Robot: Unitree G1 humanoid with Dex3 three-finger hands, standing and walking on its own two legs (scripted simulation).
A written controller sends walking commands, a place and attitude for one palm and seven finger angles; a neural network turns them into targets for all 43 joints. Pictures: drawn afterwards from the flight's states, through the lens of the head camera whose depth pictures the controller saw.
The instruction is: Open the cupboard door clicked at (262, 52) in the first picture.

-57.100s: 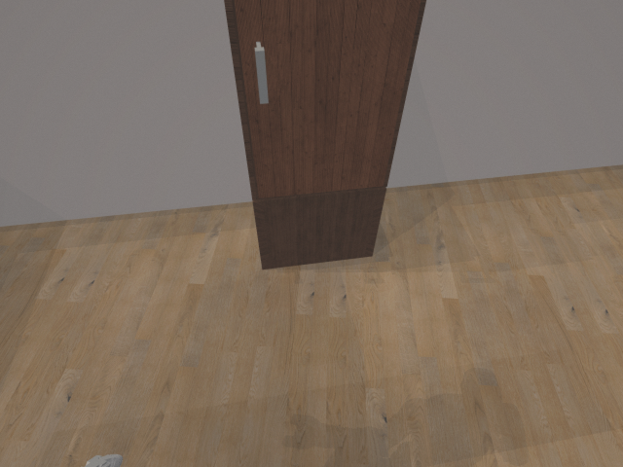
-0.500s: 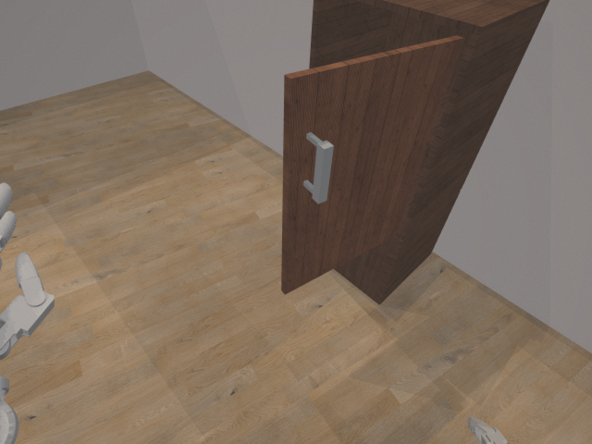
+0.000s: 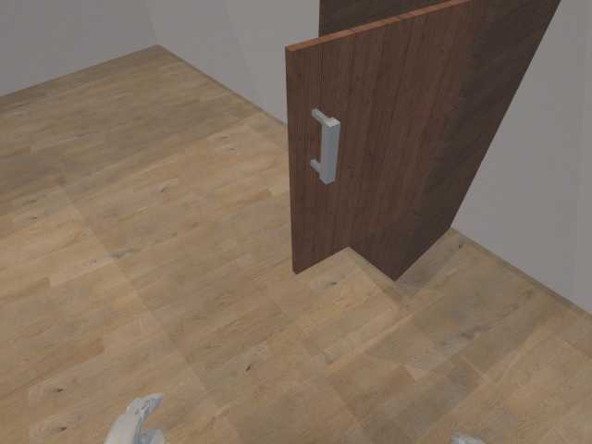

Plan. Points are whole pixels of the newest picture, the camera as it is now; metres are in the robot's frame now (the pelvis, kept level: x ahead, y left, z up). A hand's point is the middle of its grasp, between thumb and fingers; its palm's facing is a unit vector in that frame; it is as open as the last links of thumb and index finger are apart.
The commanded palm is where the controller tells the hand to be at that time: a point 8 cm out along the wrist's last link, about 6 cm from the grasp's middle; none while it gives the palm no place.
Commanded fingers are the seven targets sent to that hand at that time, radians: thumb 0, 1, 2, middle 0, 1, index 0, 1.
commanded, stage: let the arm hang, fingers relaxed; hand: left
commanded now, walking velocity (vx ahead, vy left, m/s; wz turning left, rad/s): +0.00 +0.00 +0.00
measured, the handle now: (322, 146) +0.58 -0.03 +0.08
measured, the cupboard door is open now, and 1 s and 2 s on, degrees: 79 79 79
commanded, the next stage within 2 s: look to check the result in 0.88 s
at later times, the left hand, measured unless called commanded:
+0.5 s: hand out of the picture -0.06 +0.20 -0.15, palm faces +0.03 -0.98 -0.20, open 7.4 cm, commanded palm none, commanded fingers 0.00 0.90 0.90 -0.20 -0.30 -0.20 -0.30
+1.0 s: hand out of the picture -0.04 +0.19 -0.16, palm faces +0.03 -0.99 -0.17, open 7.4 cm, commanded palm none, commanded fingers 0.00 0.90 0.90 -0.20 -0.30 -0.20 -0.30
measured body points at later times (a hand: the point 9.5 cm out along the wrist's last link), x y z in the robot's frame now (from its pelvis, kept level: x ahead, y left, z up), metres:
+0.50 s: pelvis -0.01 +0.03 +0.02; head +0.00 +0.02 +0.47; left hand -0.05 +0.25 -0.14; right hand -0.03 -0.17 -0.15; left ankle +0.01 +0.12 -0.72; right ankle +0.00 -0.09 -0.72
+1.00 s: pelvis -0.01 +0.03 +0.02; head -0.01 +0.03 +0.47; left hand -0.04 +0.24 -0.14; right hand -0.05 -0.17 -0.15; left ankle +0.01 +0.12 -0.72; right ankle +0.00 -0.09 -0.72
